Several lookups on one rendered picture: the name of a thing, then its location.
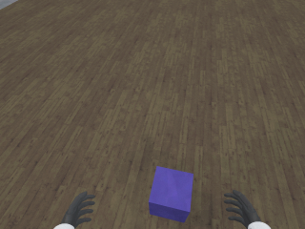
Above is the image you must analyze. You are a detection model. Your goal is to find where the carton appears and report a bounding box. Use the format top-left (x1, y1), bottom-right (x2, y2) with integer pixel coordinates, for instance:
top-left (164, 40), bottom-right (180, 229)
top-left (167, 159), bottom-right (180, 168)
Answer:
top-left (149, 166), bottom-right (193, 223)

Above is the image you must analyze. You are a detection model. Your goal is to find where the right robot hand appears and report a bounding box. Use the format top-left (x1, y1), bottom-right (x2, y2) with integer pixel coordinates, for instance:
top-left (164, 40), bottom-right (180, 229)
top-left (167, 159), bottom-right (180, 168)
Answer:
top-left (224, 190), bottom-right (262, 229)

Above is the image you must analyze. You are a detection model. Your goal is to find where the left robot hand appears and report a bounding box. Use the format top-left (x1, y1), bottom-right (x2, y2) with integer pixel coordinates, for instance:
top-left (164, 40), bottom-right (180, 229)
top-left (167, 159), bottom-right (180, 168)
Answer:
top-left (60, 191), bottom-right (95, 229)

